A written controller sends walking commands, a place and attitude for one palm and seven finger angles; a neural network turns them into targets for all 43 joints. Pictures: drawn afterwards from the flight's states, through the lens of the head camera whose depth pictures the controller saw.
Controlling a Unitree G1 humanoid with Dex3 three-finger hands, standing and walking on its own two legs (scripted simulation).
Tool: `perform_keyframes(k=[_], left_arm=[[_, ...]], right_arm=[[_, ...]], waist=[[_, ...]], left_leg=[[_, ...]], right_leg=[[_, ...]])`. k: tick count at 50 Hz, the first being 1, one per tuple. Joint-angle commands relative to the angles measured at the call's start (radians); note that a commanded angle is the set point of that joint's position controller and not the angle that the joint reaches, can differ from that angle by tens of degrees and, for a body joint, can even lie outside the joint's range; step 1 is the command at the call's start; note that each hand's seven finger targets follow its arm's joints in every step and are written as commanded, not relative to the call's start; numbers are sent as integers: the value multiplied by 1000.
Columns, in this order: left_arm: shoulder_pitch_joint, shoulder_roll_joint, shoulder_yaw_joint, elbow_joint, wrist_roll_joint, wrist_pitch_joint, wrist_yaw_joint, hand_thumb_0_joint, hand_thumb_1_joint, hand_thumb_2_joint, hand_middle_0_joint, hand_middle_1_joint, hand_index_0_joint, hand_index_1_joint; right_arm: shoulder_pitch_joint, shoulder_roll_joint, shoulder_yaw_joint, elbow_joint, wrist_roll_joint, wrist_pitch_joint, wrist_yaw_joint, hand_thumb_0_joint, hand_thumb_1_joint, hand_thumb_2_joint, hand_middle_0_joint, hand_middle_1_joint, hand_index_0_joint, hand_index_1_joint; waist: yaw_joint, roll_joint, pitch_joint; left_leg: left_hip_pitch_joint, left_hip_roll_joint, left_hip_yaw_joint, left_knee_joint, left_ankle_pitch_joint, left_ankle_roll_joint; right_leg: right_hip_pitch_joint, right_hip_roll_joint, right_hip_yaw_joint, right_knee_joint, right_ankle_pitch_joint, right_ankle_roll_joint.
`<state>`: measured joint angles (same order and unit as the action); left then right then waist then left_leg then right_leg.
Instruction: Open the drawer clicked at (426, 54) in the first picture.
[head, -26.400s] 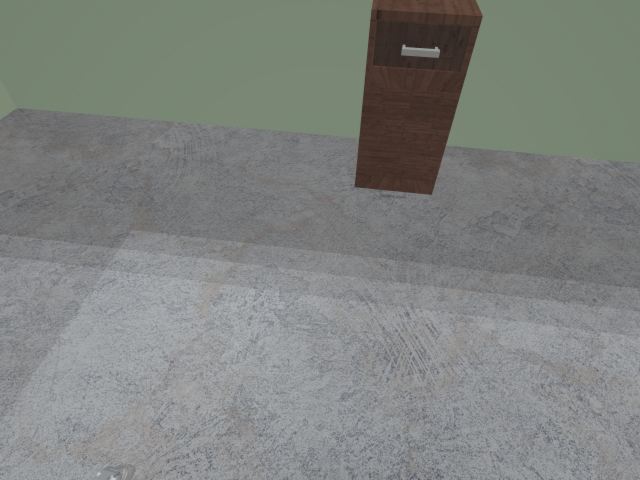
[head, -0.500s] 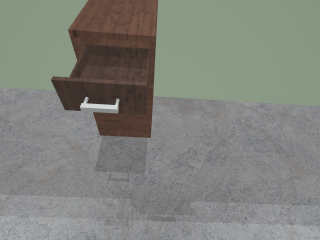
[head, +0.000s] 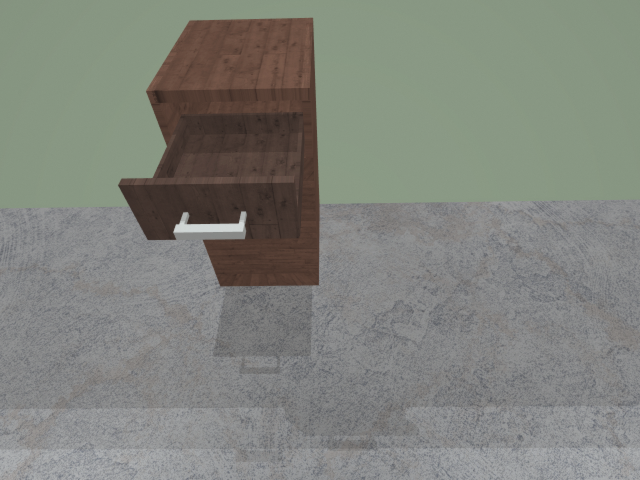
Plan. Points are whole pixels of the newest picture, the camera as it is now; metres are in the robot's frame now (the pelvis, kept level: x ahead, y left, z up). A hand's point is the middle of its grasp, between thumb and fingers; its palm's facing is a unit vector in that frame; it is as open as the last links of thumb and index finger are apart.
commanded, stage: let the arm hang, fingers relaxed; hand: left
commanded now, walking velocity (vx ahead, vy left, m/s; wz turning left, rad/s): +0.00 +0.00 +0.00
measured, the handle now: (212, 224) +0.58 +0.26 -0.08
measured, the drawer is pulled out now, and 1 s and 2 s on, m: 0.30 0.30 0.30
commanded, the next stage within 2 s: look to check the result in 0.28 s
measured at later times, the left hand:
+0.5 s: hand out of the picture +0.00 +0.16 -0.17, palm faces +0.02 -0.98 -0.21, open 7.4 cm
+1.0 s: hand out of the picture +0.04 +0.17 -0.17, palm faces +0.01 -0.97 -0.23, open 7.4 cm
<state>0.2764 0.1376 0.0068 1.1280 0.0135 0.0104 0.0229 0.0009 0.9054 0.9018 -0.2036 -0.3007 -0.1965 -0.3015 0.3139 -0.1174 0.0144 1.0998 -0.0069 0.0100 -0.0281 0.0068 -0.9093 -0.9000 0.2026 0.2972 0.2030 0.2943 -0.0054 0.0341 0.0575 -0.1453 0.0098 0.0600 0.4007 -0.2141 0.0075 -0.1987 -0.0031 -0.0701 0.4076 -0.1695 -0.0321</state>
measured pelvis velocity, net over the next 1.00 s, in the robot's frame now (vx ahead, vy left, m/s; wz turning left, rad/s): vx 0.02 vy -0.02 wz -0.01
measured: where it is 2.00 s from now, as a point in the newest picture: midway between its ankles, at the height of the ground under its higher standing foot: outside the picture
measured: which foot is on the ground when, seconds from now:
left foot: down 0.00-1.00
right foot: down 0.00-1.00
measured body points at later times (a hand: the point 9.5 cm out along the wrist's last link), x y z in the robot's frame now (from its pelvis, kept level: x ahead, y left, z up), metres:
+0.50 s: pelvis +0.00 -0.01 +0.00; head +0.02 -0.02 +0.45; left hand +0.00 +0.22 -0.16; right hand -0.03 -0.21 -0.17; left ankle +0.00 +0.11 -0.74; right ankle +0.04 -0.10 -0.74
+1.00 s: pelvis +0.02 -0.02 +0.00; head +0.04 -0.03 +0.45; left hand +0.04 +0.22 -0.15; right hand +0.01 -0.24 -0.16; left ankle +0.00 +0.11 -0.74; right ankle +0.04 -0.10 -0.74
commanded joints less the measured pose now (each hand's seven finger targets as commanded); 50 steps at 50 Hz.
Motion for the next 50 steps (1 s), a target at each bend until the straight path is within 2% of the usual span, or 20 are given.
perform_keyframes(k=[1,5,8,12,14,16,17,24,35,38,40,42,50], left_arm=[[66,117,22,-14,0,-15,15,0,900,900,-200,-300,-200,-300],[68,114,25,-14,1,-18,16,0,900,900,-200,-300,-200,-300],[62,113,28,-12,0,-18,14,0,900,900,-200,-300,-200,-300],[59,112,28,-9,-1,-20,15,0,900,900,-200,-300,-200,-300],[56,114,30,-11,-1,-20,14,0,900,900,-200,-300,-200,-300],[56,111,30,-8,-1,-23,16,0,900,900,-200,-300,-200,-300],[54,112,29,-7,-1,-23,16,0,900,900,-200,-300,-200,-300],[44,123,32,-8,-2,-21,16,0,900,900,-200,-300,-200,-300],[38,136,35,-13,-1,-28,16,0,900,900,-200,-300,-200,-300],[20,145,37,-16,-2,-29,15,0,900,900,-200,-300,-200,-300],[22,145,36,-17,-2,-30,16,0,900,900,-200,-300,-200,-300],[7,152,37,-17,-2,-30,15,0,900,900,-200,-300,-200,-300],[-9,171,40,-23,-2,-34,15,0,900,900,-200,-300,-200,-300]], right_arm=[[90,-81,-25,-7,-5,-6,-9,0,-900,-900,200,300,200,300],[99,-75,-28,-3,-5,-7,-10,0,-900,-900,200,300,200,300],[98,-71,-28,0,-7,-10,-12,0,-900,-900,200,300,200,300],[104,-74,-30,3,-6,-11,-14,0,-900,-900,200,300,200,300],[105,-77,-31,2,-6,-11,-14,0,-900,-900,200,300,200,300],[107,-79,-34,2,-6,-11,-14,0,-900,-900,200,300,200,300],[105,-81,-33,4,-6,-11,-15,0,-900,-900,200,300,200,300],[101,-91,-37,3,-6,-8,-13,0,-900,-900,200,300,200,300],[71,-107,-44,-3,-4,-12,-15,0,-900,-900,200,300,200,300],[64,-115,-44,0,-5,-13,-14,0,-900,-900,200,300,200,300],[58,-120,-47,-6,-5,-12,-14,0,-900,-900,200,300,200,300],[51,-123,-45,-2,-6,-13,-14,0,-900,-900,200,300,200,300],[20,-148,-49,-8,-4,-16,-14,0,-900,-900,200,300,200,300]], waist=[[2,-29,72],[3,-23,65],[3,13,53],[1,-19,41],[0,-7,42],[-3,-25,34],[-2,-7,39],[-3,-23,63],[-4,-29,23],[-4,-16,30],[-5,-32,27],[-5,-8,35],[-4,-20,5]], left_leg=[[-67,80,-87,-98,-42,29],[-65,81,-84,-95,-34,26],[-70,81,-82,-98,-25,24],[-55,84,-81,-90,-3,23],[-54,83,-80,-92,-7,22],[-40,88,-81,-87,9,22],[-40,88,-79,-89,18,22],[-50,86,-76,-95,-25,20],[-9,94,-74,-87,27,20],[-17,93,-73,-92,33,18],[-7,95,-72,-89,31,17],[-15,96,-74,-94,43,15],[13,103,-76,-98,73,14]], right_leg=[[-38,-93,118,-123,-108,-20],[-36,-89,124,-121,-100,-22],[-16,-92,123,-116,-74,-23],[-10,-93,124,-118,-55,-25],[-13,-94,126,-120,-67,-26],[-11,-95,124,-122,-50,-27],[-11,-95,126,-120,-35,-28],[-29,-92,135,-137,-99,-27],[-6,-92,140,-131,-15,-28],[4,-95,140,-132,-2,-27],[-1,-92,141,-135,-3,-27],[7,-95,137,-132,16,-28],[27,-96,138,-125,77,-28]])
